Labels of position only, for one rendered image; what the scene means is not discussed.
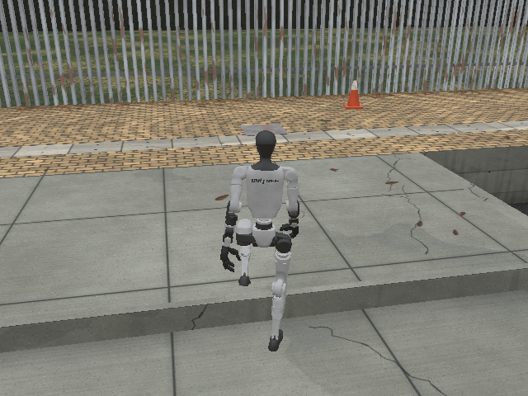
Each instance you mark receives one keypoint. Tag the right robot forearm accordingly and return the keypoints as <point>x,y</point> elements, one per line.
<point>294,217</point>

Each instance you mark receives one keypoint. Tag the left robot forearm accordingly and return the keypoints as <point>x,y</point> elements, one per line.
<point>229,227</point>

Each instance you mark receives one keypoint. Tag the robot right hand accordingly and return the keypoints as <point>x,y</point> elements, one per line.
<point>287,227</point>

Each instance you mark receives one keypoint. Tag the left robot upper arm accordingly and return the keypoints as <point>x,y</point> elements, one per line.
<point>239,173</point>

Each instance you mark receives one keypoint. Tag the right robot foot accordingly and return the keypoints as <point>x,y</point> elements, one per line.
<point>274,344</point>

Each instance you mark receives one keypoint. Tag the left robot thigh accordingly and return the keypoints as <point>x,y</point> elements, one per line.
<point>244,232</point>

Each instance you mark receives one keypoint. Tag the right robot upper arm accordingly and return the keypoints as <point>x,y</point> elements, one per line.
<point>290,174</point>

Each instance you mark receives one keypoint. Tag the robot left hand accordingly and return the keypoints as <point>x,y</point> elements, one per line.
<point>224,257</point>

